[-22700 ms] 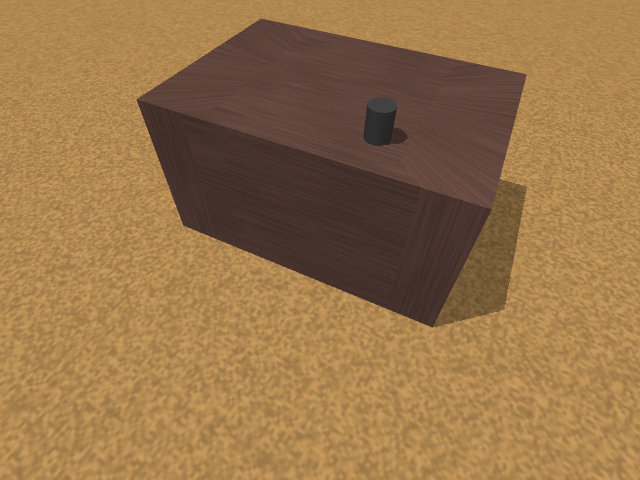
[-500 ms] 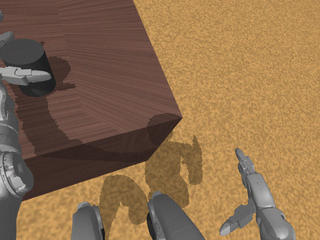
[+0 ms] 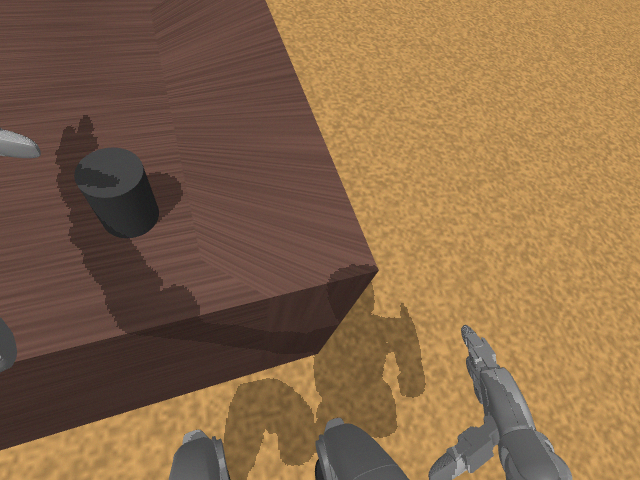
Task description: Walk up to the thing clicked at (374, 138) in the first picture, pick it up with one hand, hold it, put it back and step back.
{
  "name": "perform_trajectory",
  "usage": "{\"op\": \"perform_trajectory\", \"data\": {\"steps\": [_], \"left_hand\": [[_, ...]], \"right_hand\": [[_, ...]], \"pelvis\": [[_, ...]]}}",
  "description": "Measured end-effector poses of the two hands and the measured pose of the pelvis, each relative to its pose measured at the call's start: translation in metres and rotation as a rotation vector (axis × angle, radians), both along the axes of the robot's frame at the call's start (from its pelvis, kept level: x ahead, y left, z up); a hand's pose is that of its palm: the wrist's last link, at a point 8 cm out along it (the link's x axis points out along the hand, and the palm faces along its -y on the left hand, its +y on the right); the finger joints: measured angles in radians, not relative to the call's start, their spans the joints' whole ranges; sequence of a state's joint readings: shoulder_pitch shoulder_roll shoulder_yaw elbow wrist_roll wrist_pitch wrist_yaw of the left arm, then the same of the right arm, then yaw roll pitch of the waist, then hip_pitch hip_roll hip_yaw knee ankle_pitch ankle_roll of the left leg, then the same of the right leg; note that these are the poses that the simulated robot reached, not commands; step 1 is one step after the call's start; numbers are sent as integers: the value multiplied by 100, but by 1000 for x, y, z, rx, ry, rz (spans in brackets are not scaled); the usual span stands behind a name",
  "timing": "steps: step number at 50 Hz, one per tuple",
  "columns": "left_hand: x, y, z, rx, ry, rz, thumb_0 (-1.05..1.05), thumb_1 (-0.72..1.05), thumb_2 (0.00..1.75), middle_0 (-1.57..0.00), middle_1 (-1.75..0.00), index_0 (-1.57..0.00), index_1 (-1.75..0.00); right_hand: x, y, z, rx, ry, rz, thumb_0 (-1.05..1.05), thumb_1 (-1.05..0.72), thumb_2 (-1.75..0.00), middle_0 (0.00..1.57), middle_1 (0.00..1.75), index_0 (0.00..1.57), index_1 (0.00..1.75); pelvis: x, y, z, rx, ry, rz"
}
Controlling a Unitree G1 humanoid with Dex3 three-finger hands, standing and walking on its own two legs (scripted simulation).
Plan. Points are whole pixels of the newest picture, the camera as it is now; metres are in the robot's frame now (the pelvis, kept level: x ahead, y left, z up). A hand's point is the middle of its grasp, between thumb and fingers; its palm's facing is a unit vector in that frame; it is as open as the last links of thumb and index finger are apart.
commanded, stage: rise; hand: left
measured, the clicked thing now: (121, 195) +0.52 +0.17 -0.04
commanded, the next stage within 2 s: sink last in 0.02 s
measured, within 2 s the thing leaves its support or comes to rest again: neither
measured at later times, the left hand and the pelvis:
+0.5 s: hand out of the picture +0.40 +0.31 +0.07, palm faces +0.29 -0.89 -0.36, open 17.6 cm; pelvis +0.02 +0.01 +0.04, yaw +1 degrees
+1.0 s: hand out of the picture +0.16 +0.23 +0.06, palm faces +0.31 -0.88 -0.35, open 17.4 cm; pelvis +0.00 -0.02 +0.05, yaw +3 degrees
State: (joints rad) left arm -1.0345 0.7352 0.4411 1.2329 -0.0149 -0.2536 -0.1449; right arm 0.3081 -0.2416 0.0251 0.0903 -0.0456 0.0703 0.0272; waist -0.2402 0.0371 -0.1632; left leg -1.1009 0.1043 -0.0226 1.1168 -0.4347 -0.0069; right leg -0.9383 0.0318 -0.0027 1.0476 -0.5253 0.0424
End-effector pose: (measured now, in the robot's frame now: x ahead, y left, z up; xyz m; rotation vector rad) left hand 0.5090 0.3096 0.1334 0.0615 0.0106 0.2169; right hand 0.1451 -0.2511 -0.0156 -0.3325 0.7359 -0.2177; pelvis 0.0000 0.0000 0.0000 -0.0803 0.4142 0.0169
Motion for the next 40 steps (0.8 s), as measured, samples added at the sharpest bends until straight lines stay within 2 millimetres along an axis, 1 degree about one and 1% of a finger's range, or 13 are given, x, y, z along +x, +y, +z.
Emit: {"op": "perform_trajectory", "data": {"steps": [3,5,8,12,15,18,21,24,28,31,35,40], "left_hand": [[-8,7,-5,67,109,15,-1,-57,5,-11,-7,-11,-7],[-15,13,-9,87,169,42,-1,-57,5,-10,-7,-10,-7],[-28,26,-13,100,230,98,-1,-57,5,-9,-6,-9,-7],[-49,49,-14,110,267,185,-1,-58,6,-8,-6,-8,-7],[-67,63,-16,133,285,226,-1,-59,7,-8,-5,-7,-7],[-86,67,-18,166,304,231,-1,-59,7,-8,-5,-6,-7],[-109,61,-26,194,327,211,-1,-59,7,-8,-5,-6,-7],[-136,47,-37,213,352,175,-1,-59,8,-8,-5,-6,-8],[-181,22,-52,209,369,133,-1,-59,8,-8,-6,-6,-8],[-218,4,-58,191,370,119,-1,-57,8,-8,-6,-6,-8],[-262,-10,-53,180,351,143,-1,-56,8,-8,-6,-7,-8],[-305,-12,-34,208,314,199,-1,-56,8,-8,-7,-7,-8]], "right_hand": [[2,8,1,48,9,3,-1,53,-5,6,5,6,5],[4,10,7,66,9,3,-1,54,-5,6,5,6,5],[4,5,20,63,7,-5,-1,54,-6,6,5,6,5],[4,-6,33,33,22,-18,-1,52,-7,6,5,6,5],[5,-9,34,27,47,-19,-1,50,-7,6,5,6,5],[8,-6,31,39,63,-8,-1,50,-8,5,5,6,5],[13,-1,24,71,69,2,-1,49,-8,5,5,6,5],[19,3,20,100,54,2,-1,48,-8,5,5,6,5],[25,3,20,124,20,-14,-1,48,-8,5,5,6,5],[27,1,23,125,-2,-25,-1,47,-9,6,5,6,5],[29,-6,29,105,-29,-34,-1,46,-9,6,5,6,5],[30,-14,37,84,-89,-35,-1,46,-9,5,5,6,5]], "pelvis": [[3,3,7,6,-14,-2],[5,5,12,12,-26,-5],[8,5,20,20,-51,-9],[11,5,28,26,-75,-7],[13,4,33,27,-92,0],[15,5,37,26,-109,7],[18,6,41,27,-129,12],[20,7,44,33,-152,12],[22,6,46,47,-186,10],[22,3,48,58,-211,12],[19,-3,49,68,-244,20],[15,-9,50,76,-278,30]]}}
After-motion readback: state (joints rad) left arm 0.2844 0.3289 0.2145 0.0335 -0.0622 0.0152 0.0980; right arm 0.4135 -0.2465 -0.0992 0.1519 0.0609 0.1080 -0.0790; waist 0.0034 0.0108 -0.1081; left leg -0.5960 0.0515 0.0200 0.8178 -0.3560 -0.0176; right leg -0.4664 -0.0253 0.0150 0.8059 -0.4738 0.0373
